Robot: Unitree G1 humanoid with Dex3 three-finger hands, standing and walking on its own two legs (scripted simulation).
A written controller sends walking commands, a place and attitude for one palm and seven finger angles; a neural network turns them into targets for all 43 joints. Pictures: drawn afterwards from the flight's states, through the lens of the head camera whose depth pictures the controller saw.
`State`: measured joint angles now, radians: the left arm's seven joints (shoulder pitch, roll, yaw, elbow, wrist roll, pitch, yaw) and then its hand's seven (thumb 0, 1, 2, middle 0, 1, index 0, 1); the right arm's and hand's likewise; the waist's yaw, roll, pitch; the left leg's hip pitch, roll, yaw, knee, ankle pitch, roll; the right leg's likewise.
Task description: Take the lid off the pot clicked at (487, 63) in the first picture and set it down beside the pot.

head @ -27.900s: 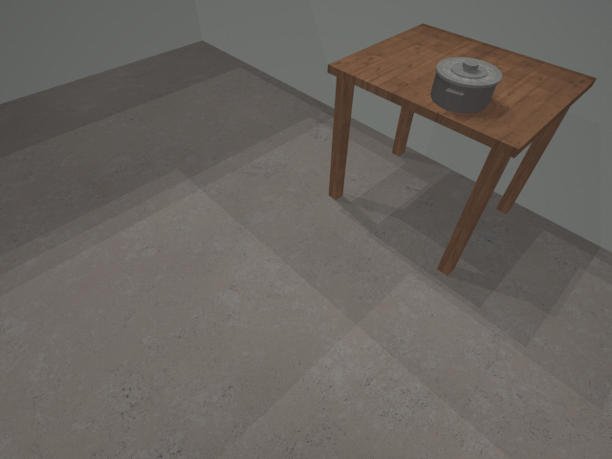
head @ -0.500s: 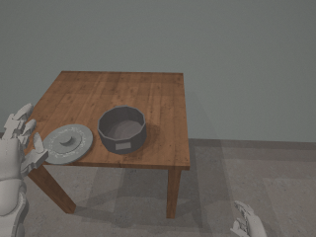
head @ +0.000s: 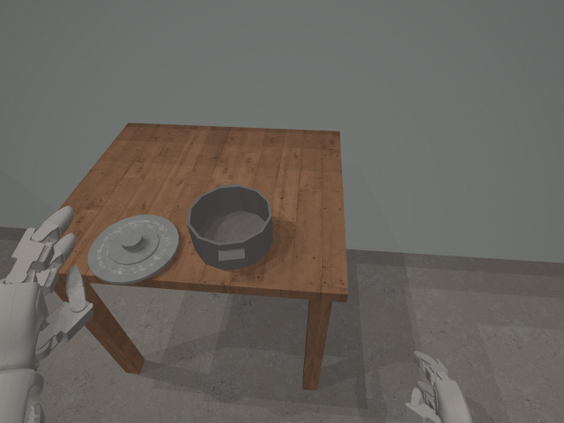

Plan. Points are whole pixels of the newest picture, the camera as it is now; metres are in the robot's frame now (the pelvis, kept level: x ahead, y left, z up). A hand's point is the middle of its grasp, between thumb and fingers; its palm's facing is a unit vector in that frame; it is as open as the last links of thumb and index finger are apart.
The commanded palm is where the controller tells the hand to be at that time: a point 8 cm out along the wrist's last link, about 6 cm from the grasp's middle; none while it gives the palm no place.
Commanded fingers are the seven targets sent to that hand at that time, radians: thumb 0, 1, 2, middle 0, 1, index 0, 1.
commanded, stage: step back with the hand held close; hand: left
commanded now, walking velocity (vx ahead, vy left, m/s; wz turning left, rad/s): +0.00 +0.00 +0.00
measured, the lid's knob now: (131, 240) +0.46 +0.41 -0.09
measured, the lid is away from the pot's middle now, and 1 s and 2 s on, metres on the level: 0.22 0.22 0.22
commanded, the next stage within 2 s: stop stepping back and stand still in 1.66 s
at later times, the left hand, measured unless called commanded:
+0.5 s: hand (75, 327) +0.16 +0.25 +0.14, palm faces +0.28 -0.84 -0.47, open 7.4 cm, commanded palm +0.11 +0.30 +0.17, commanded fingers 0.00 0.90 0.90 -0.20 -0.30 -0.20 -0.30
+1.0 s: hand (26, 388) +0.10 +0.25 +0.15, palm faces +0.36 -0.80 -0.48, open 7.4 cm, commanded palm +0.03 +0.30 +0.17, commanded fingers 0.00 0.90 0.90 -0.20 -0.30 -0.20 -0.30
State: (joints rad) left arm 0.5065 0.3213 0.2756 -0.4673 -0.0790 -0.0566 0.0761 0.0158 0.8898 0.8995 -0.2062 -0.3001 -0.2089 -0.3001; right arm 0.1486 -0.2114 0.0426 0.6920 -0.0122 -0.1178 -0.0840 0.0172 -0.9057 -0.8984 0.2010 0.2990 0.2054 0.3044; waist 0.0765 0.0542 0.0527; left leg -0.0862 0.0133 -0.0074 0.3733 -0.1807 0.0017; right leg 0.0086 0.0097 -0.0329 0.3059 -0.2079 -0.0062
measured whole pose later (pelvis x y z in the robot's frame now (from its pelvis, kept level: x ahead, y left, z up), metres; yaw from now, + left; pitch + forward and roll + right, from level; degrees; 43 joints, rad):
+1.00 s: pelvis -0.08 +0.01 -0.02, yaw +4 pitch +0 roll -1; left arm 0.61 0.41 0.35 -0.61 -0.04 -0.18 0.13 0.02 0.89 0.90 -0.21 -0.30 -0.21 -0.30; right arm 0.20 -0.21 0.01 0.56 0.01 -0.03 -0.10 0.02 -0.90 -0.90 0.20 0.30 0.21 0.30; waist 0.00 0.01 0.03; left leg -0.44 -0.02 -0.03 0.54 -0.12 0.04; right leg -0.33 0.03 0.01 0.58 -0.26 0.00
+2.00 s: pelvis -0.31 +0.00 -0.01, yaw -2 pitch +1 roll +2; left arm 0.75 0.42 0.31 -0.71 -0.06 -0.11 0.13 0.02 0.89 0.90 -0.21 -0.30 -0.22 -0.30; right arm 0.25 -0.23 -0.01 0.60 0.00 -0.01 -0.08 0.02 -0.91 -0.90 0.20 0.30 0.20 0.30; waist 0.03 -0.04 -0.04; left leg -0.48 -0.02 0.03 0.84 -0.38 0.00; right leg -0.33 0.01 0.00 0.56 -0.26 -0.05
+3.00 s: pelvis -0.40 +0.00 -0.02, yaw +7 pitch +1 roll +0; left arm 0.34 0.24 0.04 0.90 0.02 0.06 -0.01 -0.01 0.97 0.90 -0.20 -0.30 -0.20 -0.30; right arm 0.38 -0.21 -0.02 0.94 -0.03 0.05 -0.01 0.01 -0.91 -0.90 0.20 0.30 0.20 0.30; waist -0.01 -0.03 0.08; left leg -0.34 0.05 0.03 0.57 -0.25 -0.01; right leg -0.40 -0.01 -0.03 0.79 -0.42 0.00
